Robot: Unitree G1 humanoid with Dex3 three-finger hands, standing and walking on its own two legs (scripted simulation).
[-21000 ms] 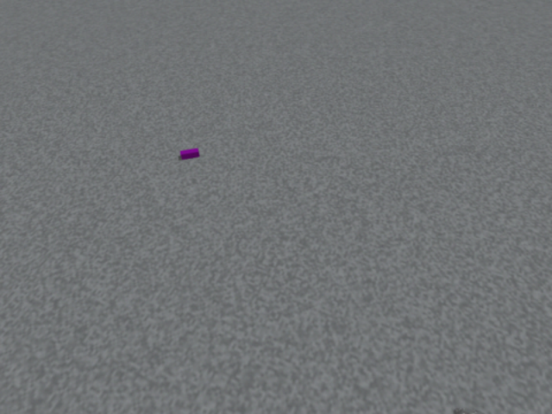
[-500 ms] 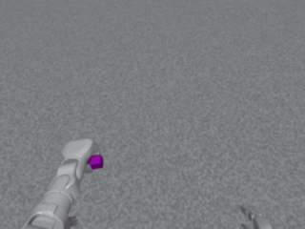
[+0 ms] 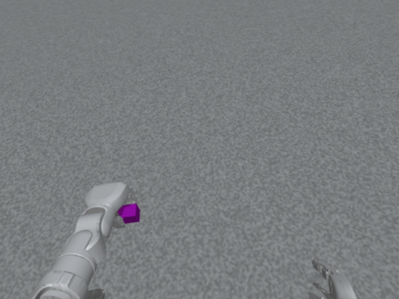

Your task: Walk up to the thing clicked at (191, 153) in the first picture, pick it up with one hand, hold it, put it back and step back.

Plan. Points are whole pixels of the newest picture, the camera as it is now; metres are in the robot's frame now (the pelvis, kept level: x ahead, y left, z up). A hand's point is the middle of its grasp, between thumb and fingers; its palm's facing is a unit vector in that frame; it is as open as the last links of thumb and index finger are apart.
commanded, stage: hold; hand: left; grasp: from above
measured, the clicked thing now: (118, 215) +0.31 +0.23 -0.08
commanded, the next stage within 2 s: crouch in 1.08 s
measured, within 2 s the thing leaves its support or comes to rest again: neither
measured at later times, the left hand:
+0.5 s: hand (113, 215) +0.29 +0.22 -0.03, palm faces -0.42 -0.08 -0.90, open 6.2 cm
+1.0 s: hand (114, 213) +0.30 +0.22 -0.03, palm faces -0.42 -0.08 -0.90, open 6.2 cm
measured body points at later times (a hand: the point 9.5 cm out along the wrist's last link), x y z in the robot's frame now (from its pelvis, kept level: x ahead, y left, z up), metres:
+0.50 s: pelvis +0.00 +0.00 +0.01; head +0.00 -0.03 +0.45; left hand +0.31 +0.22 +0.03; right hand +0.14 -0.25 -0.11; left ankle +0.01 +0.12 -0.73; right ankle +0.00 -0.13 -0.73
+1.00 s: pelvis +0.01 +0.00 +0.01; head +0.01 -0.02 +0.46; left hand +0.32 +0.22 +0.02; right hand +0.15 -0.25 -0.11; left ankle +0.01 +0.12 -0.73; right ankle +0.00 -0.13 -0.73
